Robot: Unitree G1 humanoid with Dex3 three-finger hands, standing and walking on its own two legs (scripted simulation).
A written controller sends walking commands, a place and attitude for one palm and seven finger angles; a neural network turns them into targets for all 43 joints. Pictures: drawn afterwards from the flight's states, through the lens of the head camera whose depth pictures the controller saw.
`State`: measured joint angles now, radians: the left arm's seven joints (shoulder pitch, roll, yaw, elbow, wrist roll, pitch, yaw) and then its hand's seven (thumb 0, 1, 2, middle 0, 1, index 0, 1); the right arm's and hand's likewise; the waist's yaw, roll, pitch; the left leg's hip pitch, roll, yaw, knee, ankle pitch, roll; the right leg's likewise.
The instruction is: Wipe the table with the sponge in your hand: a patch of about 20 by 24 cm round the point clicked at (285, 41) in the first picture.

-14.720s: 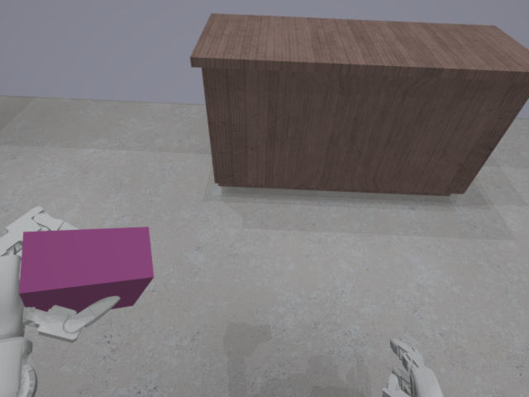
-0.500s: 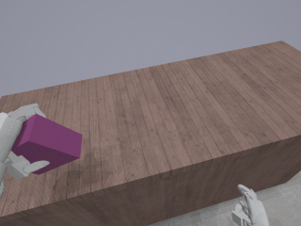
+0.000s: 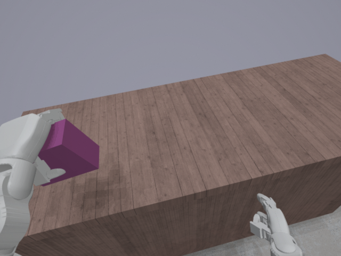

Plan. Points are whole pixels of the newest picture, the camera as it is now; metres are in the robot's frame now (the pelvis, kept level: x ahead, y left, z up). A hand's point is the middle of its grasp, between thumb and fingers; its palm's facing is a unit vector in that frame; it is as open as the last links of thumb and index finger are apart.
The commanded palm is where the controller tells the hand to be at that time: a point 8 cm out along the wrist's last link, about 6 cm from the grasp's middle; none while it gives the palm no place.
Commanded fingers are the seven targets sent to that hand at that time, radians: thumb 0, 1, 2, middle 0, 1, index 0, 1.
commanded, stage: turn the palm down, sponge in hand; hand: left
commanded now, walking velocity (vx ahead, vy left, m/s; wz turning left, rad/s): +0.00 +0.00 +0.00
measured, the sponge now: (59, 159) +0.24 +0.28 +0.15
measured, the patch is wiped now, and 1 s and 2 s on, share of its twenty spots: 0.00 0.00 0.00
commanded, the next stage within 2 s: move the sponge above the wiping area in 0.68 s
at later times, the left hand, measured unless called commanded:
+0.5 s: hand (51, 157) +0.22 +0.27 +0.18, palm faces +0.15 -0.06 -0.99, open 9.7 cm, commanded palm +0.18 +0.26 +0.24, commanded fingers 0.00 0.10 1.30 -1.20 -1.60 -1.20 -1.60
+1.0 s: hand (57, 157) +0.23 +0.27 +0.16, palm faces +0.10 -0.06 -0.99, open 9.7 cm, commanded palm +0.19 +0.26 +0.23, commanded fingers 0.00 0.10 1.30 -1.20 -1.60 -1.20 -1.60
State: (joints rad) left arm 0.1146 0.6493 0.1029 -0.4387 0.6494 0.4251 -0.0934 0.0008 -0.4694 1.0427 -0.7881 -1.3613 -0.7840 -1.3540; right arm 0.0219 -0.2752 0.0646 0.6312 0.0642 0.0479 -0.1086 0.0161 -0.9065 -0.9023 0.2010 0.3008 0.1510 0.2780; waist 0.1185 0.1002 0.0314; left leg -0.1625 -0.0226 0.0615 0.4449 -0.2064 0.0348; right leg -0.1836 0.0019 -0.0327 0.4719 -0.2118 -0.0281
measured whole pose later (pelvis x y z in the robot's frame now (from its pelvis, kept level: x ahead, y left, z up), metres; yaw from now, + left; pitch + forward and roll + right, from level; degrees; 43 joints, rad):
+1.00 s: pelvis +0.00 -0.02 +0.00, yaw -1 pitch -5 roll +1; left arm 0.09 0.62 0.04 -0.32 0.80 0.43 -0.14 0.00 -0.47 1.04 -0.79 -1.36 -0.78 -1.35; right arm -0.01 -0.28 0.07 0.65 0.05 0.03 -0.07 0.02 -0.91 -0.90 0.20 0.30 0.24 0.33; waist 0.12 0.12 0.03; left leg -0.15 0.00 0.06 0.44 -0.20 0.01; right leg -0.19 0.03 -0.02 0.49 -0.21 -0.05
